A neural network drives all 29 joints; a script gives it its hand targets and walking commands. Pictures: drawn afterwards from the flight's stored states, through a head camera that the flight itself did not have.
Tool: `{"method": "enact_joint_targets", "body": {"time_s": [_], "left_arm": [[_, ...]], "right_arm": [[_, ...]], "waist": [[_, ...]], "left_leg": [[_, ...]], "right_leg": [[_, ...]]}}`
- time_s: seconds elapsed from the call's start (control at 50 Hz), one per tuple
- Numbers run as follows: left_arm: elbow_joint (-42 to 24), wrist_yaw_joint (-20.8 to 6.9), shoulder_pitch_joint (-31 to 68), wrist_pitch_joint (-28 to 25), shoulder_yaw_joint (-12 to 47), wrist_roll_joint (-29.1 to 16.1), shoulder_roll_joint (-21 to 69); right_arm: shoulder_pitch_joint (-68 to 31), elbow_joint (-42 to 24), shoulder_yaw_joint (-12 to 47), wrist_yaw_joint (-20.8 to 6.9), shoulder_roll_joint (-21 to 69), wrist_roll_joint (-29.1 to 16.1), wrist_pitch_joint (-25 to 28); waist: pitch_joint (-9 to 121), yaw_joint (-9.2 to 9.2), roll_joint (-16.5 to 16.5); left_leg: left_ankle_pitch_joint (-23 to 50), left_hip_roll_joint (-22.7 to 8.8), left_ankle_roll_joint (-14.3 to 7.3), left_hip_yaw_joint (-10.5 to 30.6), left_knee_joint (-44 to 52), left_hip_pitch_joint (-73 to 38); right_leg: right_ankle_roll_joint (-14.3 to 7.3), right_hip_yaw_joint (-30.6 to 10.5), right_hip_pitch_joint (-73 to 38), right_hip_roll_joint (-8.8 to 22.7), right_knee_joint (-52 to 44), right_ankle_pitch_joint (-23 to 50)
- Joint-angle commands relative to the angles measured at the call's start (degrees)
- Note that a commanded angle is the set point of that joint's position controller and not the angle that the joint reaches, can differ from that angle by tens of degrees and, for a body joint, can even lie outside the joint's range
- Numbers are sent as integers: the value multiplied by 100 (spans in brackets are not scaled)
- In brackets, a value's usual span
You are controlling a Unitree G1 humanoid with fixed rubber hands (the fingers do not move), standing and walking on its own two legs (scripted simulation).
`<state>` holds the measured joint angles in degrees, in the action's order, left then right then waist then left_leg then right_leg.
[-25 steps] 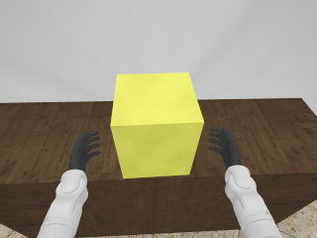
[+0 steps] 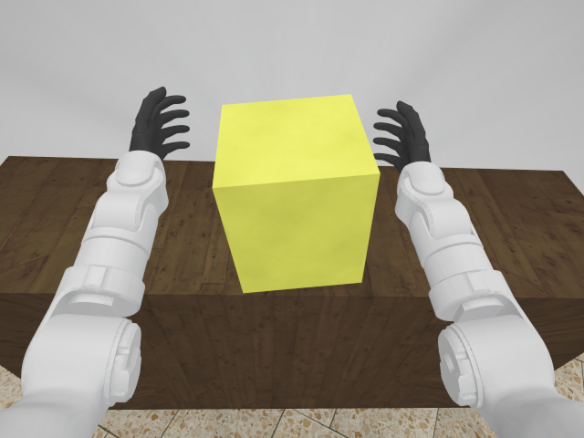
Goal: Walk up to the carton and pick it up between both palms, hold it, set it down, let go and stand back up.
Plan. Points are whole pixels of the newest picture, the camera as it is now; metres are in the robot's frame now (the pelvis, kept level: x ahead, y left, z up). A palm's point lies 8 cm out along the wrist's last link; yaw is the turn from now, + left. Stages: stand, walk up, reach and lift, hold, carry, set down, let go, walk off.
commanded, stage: reach and lift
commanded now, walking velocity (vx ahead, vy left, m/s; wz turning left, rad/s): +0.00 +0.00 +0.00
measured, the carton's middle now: (294, 197) +0.50 +0.00 +0.06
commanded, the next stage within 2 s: none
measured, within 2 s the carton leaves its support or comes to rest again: neither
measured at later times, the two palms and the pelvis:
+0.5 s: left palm (172, 131) +0.50 +0.18 +0.18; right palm (431, 125) +0.52 -0.19 +0.20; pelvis +0.04 -0.01 +0.02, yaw +0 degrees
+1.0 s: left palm (148, 94) +0.51 +0.21 +0.23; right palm (412, 88) +0.53 -0.16 +0.24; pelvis +0.04 +0.01 +0.02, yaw +0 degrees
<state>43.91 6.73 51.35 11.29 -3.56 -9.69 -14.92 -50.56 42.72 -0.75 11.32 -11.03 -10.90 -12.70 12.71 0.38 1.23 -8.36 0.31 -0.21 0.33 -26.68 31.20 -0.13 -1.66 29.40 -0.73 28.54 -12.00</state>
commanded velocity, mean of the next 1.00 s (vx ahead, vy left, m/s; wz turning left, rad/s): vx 0.00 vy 0.00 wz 0.00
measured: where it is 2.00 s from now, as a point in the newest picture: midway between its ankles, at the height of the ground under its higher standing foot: outside the picture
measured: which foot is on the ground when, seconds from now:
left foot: down 0.00-1.00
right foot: down 0.00-1.00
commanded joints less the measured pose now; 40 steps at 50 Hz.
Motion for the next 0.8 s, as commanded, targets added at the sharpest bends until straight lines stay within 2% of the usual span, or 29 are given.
{"method": "enact_joint_targets", "body": {"time_s": [0.0, 0.04, 0.06, 0.12, 0.14, 0.16, 0.18, 0.22, 0.24, 0.26, 0.28, 0.3, 0.34, 0.36, 0.38, 0.4, 0.42, 0.46, 0.5, 0.52, 0.58, 0.6, 0.66, 0.68, 0.7, 0.72, 0.74, 0.76, 0.78], "left_arm": [[1318, 19, 2017, 1393, 356, -273, -386], [1650, 60, 2124, 1577, 324, -330, -482], [1668, 69, 2113, 1508, 272, -384, -559], [808, -24, 2166, 1119, 434, -608, -467], [336, -12, 2378, 957, 456, -688, -550], [95, 14, 2413, 811, 448, -687, -558], [-109, 75, 2360, 681, 482, -755, -549], [-285, 153, 2519, 477, 550, -946, -811], [-566, 225, 2573, 382, 472, -1008, -963], [-718, 255, 2850, 338, 466, -1068, -1065], [-800, 294, 3171, 317, 352, -1002, -1171], [-918, 335, 3478, 329, 229, -1049, -1264], [-738, 433, 3846, 421, 308, -1087, -1408], [-768, 485, 4047, 513, 322, -1092, -1351], [-496, 514, 4200, 606, 554, -1232, -1241], [-541, 526, 4256, 699, 628, -1254, -1205], [-251, 485, 4028, 852, 493, -1202, -1220], [369, 392, 3686, 1142, 363, -1123, -1295], [589, 309, 3841, 1383, 110, -874, -1411], [544, 265, 3901, 1467, 113, -816, -1422], [344, 188, 4269, 1685, -175, -487, -1606], [340, 169, 4337, 1757, -306, -353, -1621], [249, 114, 4392, 1771, -561, -266, -1454], [325, 79, 4454, 1764, -522, -275, -1375], [314, 61, 4408, 1747, -516, -307, -1448], [259, 60, 4425, 1713, -510, -268, -1431], [267, 62, 4540, 1656, -449, -319, -1405], [297, 57, 4736, 1618, -397, -297, -1513], [374, 48, 4650, 1605, -232, -433, -1340]], "right_arm": [[-2117, 1391, -70, -333, -937, -129, -1108], [-2133, 1794, -250, -540, -1074, -221, -1225], [-2233, 1890, -195, -631, -1080, -327, -1172], [-2256, 1348, -325, -756, -1184, -429, -823], [-2378, 1176, -279, -781, -1333, -485, -702], [-2568, 894, -210, -793, -1446, -527, -553], [-2732, 720, -62, -800, -1518, -633, -432], [-3055, 316, 264, -831, -1625, -850, -199], [-3176, 109, 233, -809, -1807, -871, -125], [-3372, -100, 276, -752, -1861, -815, -69], [-3675, -401, 289, -692, -1922, -731, -13], [-4042, -306, 419, -653, -1796, -869, -28], [-4506, -81, 545, -587, -1734, -1075, -122], [-4511, 12, 615, -530, -1565, -1126, -231], [-4602, 416, 752, -509, -1427, -1318, -324], [-4515, 581, 664, -480, -1392, -1280, -470], [-4459, 609, 537, -445, -1403, -1244, -636], [-4225, 792, 450, -405, -1570, -1238, -922], [-4332, 913, 225, -382, -1722, -1011, -1132], [-4348, 1020, 157, -348, -1733, -955, -1224], [-4528, 774, -83, -296, -1747, -593, -1514], [-4514, 890, -129, -264, -1728, -475, -1595], [-4844, 399, -343, -272, -1669, -328, -1660], [-4895, 410, -341, -311, -1624, -299, -1654], [-4882, 399, -356, -342, -1604, -376, -1664], [-4910, 412, -347, -376, -1523, -391, -1641], [-5131, 370, -326, -420, -1505, -366, -1591], [-5072, 553, -235, -447, -1459, -445, -1570], [-5034, 629, -124, -499, -1503, -542, -1539]], "waist": [[1129, 64, -468], [473, 60, -662], [88, 78, -492], [854, -57, -725], [1199, -15, -818], [1637, 81, -1005], [1954, 201, -819], [2517, 347, -387], [2692, 229, -140], [2959, 202, 164], [3229, 197, 439], [2876, 220, 502], [2453, 149, 564], [2226, 200, 374], [2059, 178, 332], [2265, 101, 218], [2781, 20, 158], [3295, 105, -134], [3503, 70, 69], [3411, 28, -9], [3628, -74, 156], [3553, -10, -72], [3394, 36, 218], [3266, 18, 137], [3129, 69, 182], [3157, 134, 35], [3066, 107, 154], [2704, 92, 30], [2591, 169, 108]], "left_leg": [[-351, 139, 202, 41, 653, -1922], [700, 144, 323, 102, 874, -2431], [1528, 137, 379, 167, 755, -2809], [4503, 17, 468, 276, 583, -4379], [5621, -88, 568, 382, 340, -5035], [6058, -127, 613, 323, 306, -5343], [6540, -229, 651, 380, 163, -5520], [5292, -100, 663, 192, 524, -4629], [4542, -5, 582, 113, 699, -3949], [3663, 90, 431, 52, 896, -3517], [2950, 109, 302, -4, 1111, -3274], [1892, 159, 170, -59, 1234, -2816], [731, 127, -38, -97, 1413, -2487], [667, 76, -69, -143, 1287, -2365], [908, 40, -108, -101, 1236, -2239], [1980, 56, -119, -108, 1110, -2413], [2494, 131, -30, -78, 974, -2568], [2366, 142, -35, -75, 1143, -2785], [2714, 243, 44, -58, 1247, -2747], [2881, 246, 62, -86, 1319, -2681], [3416, 287, 82, -70, 1583, -2757], [3454, 329, 71, -97, 1691, -2794], [4068, 244, 161, 46, 1525, -3249], [3782, 220, 198, -14, 1627, -3076], [3514, 189, 147, -49, 1703, -2907], [3200, 226, 183, -36, 1738, -2966], [2996, 203, 133, -7, 1762, -3155], [2598, 172, 112, -34, 1864, -3076], [2482, 133, 122, -53, 1864, -2982]], "right_leg": [[11, 514, -396, -293, -753, -190], [-6, 446, -442, -354, -1023, 396], [4, 384, -459, -338, -1202, 839], [-11, 224, -933, -339, -1543, 2618], [-55, 292, -787, -339, -1663, 2789], [-147, 246, -989, -348, -1855, 2895], [-182, 228, -1104, -294, -1948, 3118], [-127, 126, -2479, -259, -1769, 3709], [-81, 71, -3218, -221, -1537, 4019], [73, 114, -3474, -248, -1413, 3859], [160, 175, -3468, -241, -1340, 3400], [212, 121, -3278, -208, -1258, 2743], [255, 126, -2510, -74, -1291, 1430], [253, 151, -2187, -61, -1231, 1299], [251, 160, -2038, -32, -1102, 1755], [323, 204, -2076, -45, -937, 2974], [384, 216, -2192, -72, -906, 3391], [440, 139, -2643, 41, -1002, 3644], [534, 113, -2902, 41, -932, 4351], [547, 115, -3040, 79, -904, 4741], [680, 202, -3319, 28, -894, 5529], [694, 169, -3362, 46, -873, 5887], [569, 238, -2753, 34, -1088, 5612], [486, 265, -2880, 62, -1134, 5506], [536, 277, -2931, 47, -1193, 5267], [507, 255, -2838, 26, -1336, 4679], [520, 287, -2481, -22, -1492, 4018], [482, 240, -2330, 42, -1574, 3707], [481, 315, -2273, 1, -1632, 3365]]}}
